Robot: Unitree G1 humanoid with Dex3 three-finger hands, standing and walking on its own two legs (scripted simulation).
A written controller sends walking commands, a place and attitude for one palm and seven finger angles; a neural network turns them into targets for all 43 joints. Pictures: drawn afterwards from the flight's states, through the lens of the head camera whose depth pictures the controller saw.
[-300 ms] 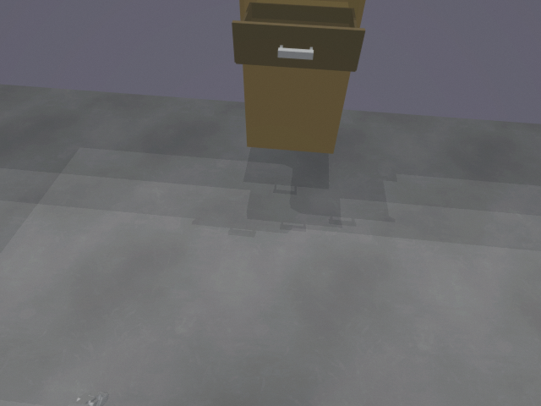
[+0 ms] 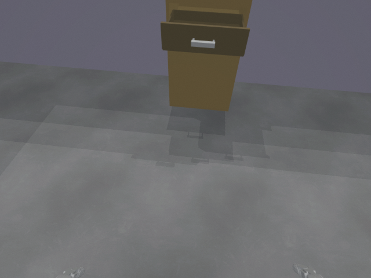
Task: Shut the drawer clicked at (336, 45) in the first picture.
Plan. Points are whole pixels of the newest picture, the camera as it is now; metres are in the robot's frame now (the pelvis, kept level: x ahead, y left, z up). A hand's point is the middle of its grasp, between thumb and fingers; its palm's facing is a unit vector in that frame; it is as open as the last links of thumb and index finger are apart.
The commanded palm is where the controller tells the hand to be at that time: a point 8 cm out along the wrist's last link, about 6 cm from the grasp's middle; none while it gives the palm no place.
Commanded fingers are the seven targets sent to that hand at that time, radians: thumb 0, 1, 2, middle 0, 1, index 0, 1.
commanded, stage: stand and wait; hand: left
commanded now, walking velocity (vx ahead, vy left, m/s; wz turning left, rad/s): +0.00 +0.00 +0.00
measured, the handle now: (203, 42) +1.20 -0.01 -0.05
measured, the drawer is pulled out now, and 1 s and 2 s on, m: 0.29 0.29 0.29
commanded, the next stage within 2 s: look at it before walking up in 0.52 s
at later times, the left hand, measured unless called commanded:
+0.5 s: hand out of the picture +0.06 +0.24 -0.15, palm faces -0.04 -0.94 -0.34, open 7.4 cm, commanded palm none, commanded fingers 0.00 0.90 0.90 -0.20 -0.30 -0.20 -0.30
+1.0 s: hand out of the picture +0.04 +0.23 -0.15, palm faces -0.04 -0.94 -0.33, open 7.4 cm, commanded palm none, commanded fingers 0.00 0.90 0.90 -0.20 -0.30 -0.20 -0.30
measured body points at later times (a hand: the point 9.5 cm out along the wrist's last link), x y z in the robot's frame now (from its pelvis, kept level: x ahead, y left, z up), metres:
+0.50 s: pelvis -0.01 -0.01 +0.00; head +0.00 -0.01 +0.45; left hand +0.06 +0.29 -0.13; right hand +0.07 -0.30 -0.13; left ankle -0.03 +0.12 -0.74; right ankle -0.03 -0.13 -0.74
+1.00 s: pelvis -0.03 -0.01 +0.01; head -0.03 -0.01 +0.46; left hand +0.05 +0.28 -0.13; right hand +0.05 -0.31 -0.13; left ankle -0.03 +0.12 -0.74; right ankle -0.03 -0.13 -0.74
